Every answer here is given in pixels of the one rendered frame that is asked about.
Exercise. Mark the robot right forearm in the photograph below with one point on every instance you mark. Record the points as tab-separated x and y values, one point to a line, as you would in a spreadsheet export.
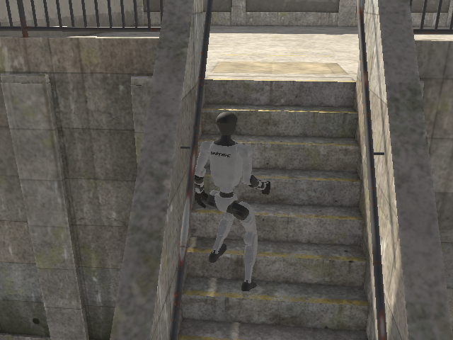
256	184

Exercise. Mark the right robot foot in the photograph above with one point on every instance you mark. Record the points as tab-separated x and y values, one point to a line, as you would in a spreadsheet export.
247	286

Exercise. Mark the robot right hand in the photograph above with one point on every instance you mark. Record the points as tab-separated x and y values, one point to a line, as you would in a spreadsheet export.
267	188

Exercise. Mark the robot left upper arm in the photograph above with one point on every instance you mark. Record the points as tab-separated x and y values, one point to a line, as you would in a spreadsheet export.
202	158

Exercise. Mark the humanoid robot head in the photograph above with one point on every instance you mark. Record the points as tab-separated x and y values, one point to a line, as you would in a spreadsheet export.
226	123

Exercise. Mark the robot left forearm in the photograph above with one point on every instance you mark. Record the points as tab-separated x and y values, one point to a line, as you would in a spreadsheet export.
199	184

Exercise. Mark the robot left hand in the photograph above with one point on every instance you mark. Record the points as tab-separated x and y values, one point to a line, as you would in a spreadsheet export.
198	197

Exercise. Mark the robot right upper arm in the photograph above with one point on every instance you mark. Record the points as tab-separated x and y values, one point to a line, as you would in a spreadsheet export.
246	153

